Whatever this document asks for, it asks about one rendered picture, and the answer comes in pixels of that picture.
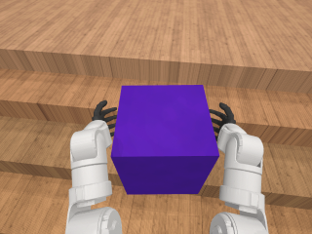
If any right robot forearm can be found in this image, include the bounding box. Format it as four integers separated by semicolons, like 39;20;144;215
216;123;269;234

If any carton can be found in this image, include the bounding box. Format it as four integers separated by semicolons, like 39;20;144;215
110;85;219;195

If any left robot upper arm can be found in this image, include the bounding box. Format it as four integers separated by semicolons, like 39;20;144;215
65;207;123;234

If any robot right hand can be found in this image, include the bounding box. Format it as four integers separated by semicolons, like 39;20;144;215
209;102;236;141

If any right robot upper arm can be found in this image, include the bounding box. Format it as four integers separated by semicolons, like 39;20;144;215
210;212;267;234

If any left robot forearm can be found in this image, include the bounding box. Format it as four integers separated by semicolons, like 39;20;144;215
65;120;112;234

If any robot left hand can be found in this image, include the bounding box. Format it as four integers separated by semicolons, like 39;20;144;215
92;100;117;137

